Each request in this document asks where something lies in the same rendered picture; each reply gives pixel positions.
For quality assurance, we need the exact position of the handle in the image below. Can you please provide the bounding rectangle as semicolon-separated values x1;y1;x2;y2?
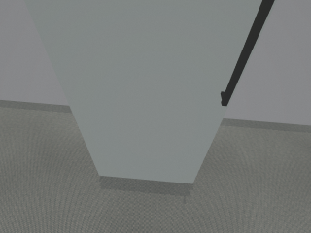
221;0;275;106

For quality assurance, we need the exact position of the fridge door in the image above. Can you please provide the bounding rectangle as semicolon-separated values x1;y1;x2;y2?
24;0;278;184

